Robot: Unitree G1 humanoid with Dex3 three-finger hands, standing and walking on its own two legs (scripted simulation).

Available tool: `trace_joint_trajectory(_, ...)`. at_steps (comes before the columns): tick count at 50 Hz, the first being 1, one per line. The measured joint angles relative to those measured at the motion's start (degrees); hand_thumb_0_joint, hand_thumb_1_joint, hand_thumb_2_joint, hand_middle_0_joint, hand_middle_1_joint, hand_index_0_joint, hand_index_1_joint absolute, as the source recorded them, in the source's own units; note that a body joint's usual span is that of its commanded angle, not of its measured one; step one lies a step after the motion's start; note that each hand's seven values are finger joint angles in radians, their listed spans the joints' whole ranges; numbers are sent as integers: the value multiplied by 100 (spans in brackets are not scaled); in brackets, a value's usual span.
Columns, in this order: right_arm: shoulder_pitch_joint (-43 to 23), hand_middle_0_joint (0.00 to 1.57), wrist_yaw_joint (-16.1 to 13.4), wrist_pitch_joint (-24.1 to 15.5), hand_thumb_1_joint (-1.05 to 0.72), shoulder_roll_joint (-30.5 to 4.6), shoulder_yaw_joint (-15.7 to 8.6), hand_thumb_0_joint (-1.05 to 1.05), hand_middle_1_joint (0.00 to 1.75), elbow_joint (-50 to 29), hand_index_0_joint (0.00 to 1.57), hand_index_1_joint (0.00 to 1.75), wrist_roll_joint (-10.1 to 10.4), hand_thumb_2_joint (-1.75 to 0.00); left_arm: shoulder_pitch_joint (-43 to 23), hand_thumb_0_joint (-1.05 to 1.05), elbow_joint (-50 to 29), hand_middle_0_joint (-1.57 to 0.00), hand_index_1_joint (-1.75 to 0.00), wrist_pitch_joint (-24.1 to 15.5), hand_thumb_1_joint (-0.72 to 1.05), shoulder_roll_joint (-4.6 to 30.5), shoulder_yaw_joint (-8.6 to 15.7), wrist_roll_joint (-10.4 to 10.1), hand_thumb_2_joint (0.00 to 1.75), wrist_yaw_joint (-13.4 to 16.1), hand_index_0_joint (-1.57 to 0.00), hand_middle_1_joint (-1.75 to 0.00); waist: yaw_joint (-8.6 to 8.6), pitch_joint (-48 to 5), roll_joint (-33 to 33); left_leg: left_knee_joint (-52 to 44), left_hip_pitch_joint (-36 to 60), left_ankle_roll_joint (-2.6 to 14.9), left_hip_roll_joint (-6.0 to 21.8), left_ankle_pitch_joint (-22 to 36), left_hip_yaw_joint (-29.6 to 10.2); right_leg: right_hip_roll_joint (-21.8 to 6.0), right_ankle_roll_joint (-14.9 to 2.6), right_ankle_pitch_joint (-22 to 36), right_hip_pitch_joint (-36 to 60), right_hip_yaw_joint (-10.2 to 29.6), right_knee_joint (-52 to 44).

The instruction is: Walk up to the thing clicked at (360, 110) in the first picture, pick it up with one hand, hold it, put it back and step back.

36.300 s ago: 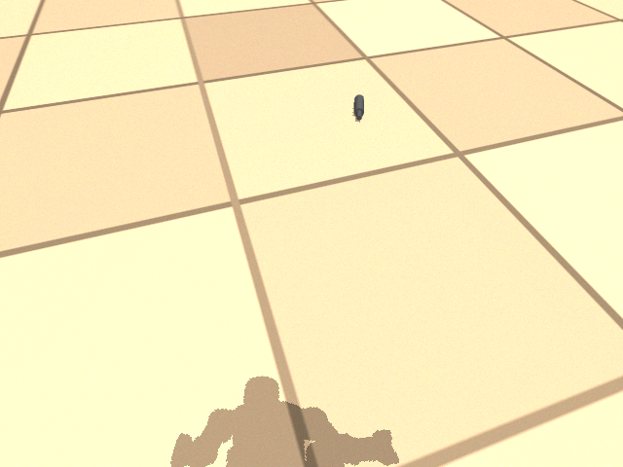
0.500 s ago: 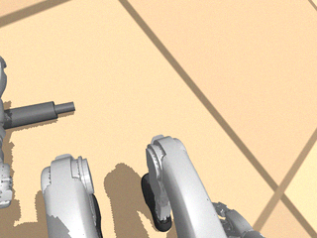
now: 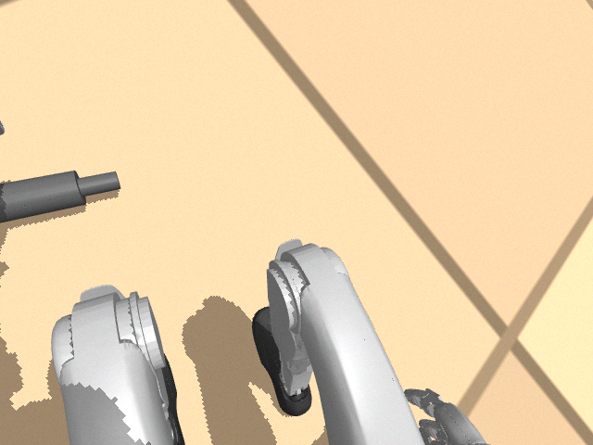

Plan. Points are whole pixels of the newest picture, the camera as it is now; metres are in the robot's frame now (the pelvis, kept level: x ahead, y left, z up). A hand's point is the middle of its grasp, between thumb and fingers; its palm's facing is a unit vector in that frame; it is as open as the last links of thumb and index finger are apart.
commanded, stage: home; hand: left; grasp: from above
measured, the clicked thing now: (47, 194) +0.50 +0.25 -0.30
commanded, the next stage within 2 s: none
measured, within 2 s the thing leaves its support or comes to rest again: neither
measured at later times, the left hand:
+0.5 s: hand out of the picture +0.40 +0.28 -0.03, palm faces -0.28 -0.62 -0.73, open 8.2 cm
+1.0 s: hand out of the picture +0.28 +0.23 +0.19, palm faces +0.15 -0.95 -0.26, open 7.4 cm
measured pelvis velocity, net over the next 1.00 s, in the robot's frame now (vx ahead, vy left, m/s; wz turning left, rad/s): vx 0.05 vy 0.00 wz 0.14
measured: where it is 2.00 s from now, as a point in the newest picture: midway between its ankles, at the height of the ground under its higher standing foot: (228, 403)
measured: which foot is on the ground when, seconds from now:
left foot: down 0.00-1.00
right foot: down 0.00-1.00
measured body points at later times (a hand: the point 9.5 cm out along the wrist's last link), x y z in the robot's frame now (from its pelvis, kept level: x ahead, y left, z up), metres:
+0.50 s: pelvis +0.02 +0.01 +0.11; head +0.22 +0.06 +0.51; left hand +0.41 +0.31 +0.02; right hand +0.14 -0.25 -0.01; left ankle +0.09 +0.12 -0.30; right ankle +0.11 -0.11 -0.30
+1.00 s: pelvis +0.05 +0.00 +0.29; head +0.15 +0.05 +0.72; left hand +0.26 +0.28 +0.21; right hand +0.27 -0.20 +0.20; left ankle +0.09 +0.12 -0.30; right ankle +0.11 -0.11 -0.30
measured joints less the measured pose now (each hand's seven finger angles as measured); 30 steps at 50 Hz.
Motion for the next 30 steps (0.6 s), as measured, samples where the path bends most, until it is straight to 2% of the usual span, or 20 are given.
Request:
trace_joint_trajectory(3, 95, 20, 26, -72, -89, 108, 8, 1, 30, 33, 20, 30, -51, -90, 98, 0, -271, -16, -90, 23, -40, 39, 158, -15, 95, 126, -16, -90, 8, 87, -12, 130, -147, 12, -10, -22, -18, -4, 15, -28, -119, -20, 108)
trace_joint_trajectory(5, 175, 20, 70, -102, -89, 188, -18, 1, 30, 37, 20, 30, -52, -90, 246, 0, -577, -18, -84, 94, -34, -26, 261, -137, 94, 176, -18, -84, 40, 68, 12, 173, -217, 17, -16, -55, -20, -9, 21, -66, -179, -23, 146)
trace_joint_trajectory(9, 267, 20, 170, -96, -89, 361, -133, 1, 30, 54, 20, 30, 37, -90, 601, 0, -1253, -22, -73, 339, -17, -303, 444, -640, 93, 126, -21, -72, 154, -113, 106, 120, -217, 24, -16, -155, -11, -10, 23, -167, -180, -14, 94)
trace_joint_trajectory(13, 243, 20, 244, -53, -89, 488, -330, 1, 30, 60, 20, 30, 208, -90, 986, 0, -1884, -23, -62, 719, 5, -689, 493, -1410, 91, -193, -22, -61, 322, -357, 241, -151, 42, 37, -7, -262, 29, -6, 24, -270, 64, 32, -164)
trace_joint_trajectory(18, 174, 20, 241, 113, -89, 470, -613, 1, 30, -25, 21, 30, 516, -90, 1868, 0, -3066, -23, -49, 1179, 35, -1211, 453, -2465, 90, -861, -22, -49, 603, -777, 433, -773, 620, 63, 4, -333, 146, -8, 33, -348, 603, 158, -736)
trace_joint_trajectory(23, 13, 20, 81, 252, -90, 335, -802, 1, 30, -212, 20, 30, 732, -90, 2894, 0, -4320, -22, -39, 1547, 62, -1584, 336, -3506, 89, -1479, -21, -39, 912, -1015, 472, -1538, 1397, 67, 15, -283, 239, -8, 28, -293, 1332, 269, -1454)
trace_joint_trajectory(26, -103, 20, -37, 242, -90, 260, -884, 1, 30, -337, 20, 30, 814, -90, 3460, 0, -4925, -21, -35, 1693, 73, -1762, 263, -4089, 89, -1677, -21, -35, 1066, -1084, 430, -1989, 1885, 57, 8, -217, 270, -18, 16, -232, 1801, 310, -1877)
trace_joint_trajectory(30, -284, 20, -214, 123, -90, 188, -949, 1, 30, -463, 20, 30, 893, -90, 4106, 0, -5536, -21, -32, 1839, 82, -2003, 191, -4761, 90, -1747, -21, -32, 1208, -1125, 376, -2545, 2516, 30, -24, -115, 282, -52, -6, -152, 2429, 335, -2407)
